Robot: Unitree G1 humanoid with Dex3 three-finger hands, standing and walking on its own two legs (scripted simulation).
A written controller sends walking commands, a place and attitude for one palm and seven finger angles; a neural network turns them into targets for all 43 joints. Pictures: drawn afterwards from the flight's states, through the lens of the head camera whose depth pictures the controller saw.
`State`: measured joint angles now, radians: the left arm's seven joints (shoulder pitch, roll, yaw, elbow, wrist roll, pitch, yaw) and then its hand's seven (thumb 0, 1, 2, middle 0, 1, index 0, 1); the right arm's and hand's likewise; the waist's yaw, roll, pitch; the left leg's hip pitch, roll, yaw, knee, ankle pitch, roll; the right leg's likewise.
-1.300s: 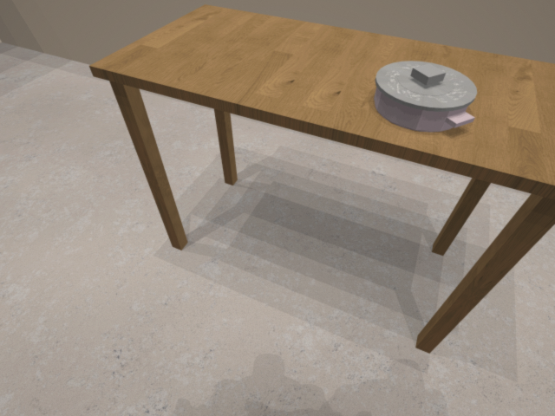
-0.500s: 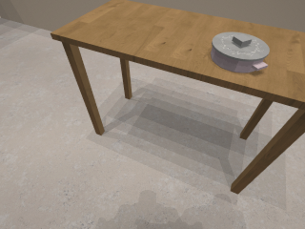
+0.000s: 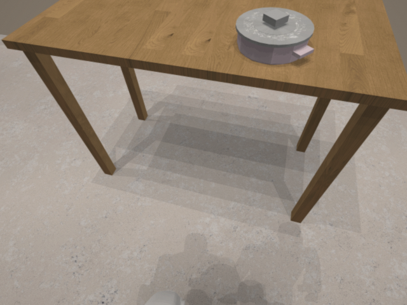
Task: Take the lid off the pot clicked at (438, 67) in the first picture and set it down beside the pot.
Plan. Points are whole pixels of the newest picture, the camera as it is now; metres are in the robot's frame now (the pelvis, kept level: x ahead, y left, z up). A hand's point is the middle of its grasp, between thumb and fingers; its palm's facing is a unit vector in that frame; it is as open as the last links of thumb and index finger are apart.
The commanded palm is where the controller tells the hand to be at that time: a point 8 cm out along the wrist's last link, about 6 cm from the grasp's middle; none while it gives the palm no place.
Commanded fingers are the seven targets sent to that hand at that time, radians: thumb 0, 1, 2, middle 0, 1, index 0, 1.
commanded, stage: turn to face it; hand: left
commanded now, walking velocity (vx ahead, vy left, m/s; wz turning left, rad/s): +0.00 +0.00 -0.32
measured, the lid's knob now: (275, 17) +0.79 -0.13 +0.15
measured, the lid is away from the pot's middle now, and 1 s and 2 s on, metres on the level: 0.00 0.00 0.00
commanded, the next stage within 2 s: take the last steps up to it in 0.26 s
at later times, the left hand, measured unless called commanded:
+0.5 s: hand out of the picture +0.10 +0.24 -0.17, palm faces -0.15 -0.97 -0.20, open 7.4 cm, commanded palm none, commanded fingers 0.00 0.90 0.90 -0.20 -0.30 -0.20 -0.30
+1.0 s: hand (154, 298) +0.15 +0.14 -0.18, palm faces -0.22 -0.96 -0.15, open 7.3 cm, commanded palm none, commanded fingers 0.00 0.90 0.90 -0.20 -0.30 -0.20 -0.30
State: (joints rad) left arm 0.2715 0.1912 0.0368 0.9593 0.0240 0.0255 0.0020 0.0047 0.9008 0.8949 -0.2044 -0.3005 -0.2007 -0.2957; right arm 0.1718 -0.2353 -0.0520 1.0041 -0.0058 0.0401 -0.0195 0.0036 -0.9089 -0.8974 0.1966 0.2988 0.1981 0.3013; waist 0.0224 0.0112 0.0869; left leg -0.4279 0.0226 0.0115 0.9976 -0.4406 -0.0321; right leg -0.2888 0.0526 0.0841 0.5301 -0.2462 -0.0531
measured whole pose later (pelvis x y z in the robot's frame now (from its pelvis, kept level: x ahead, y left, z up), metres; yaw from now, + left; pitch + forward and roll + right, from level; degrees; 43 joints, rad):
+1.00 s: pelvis +0.13 -0.04 -0.01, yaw -14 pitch +1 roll -2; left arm 0.37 0.18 0.04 1.08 0.03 -0.04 0.00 0.00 0.92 0.90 -0.20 -0.30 -0.20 -0.30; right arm 0.27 -0.17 -0.06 1.03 -0.02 -0.03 0.01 0.00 -0.91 -0.90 0.19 0.30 0.19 0.30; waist -0.03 -0.01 0.01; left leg -0.50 0.10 0.10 0.79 -0.31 0.01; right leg -0.03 0.05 -0.07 0.38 -0.37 -0.03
